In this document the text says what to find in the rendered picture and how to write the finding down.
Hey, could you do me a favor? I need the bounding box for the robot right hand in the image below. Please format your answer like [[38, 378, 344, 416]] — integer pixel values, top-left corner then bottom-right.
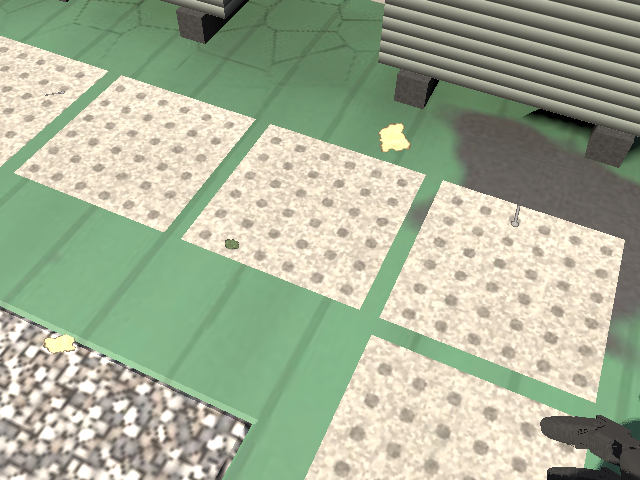
[[540, 415, 640, 480]]

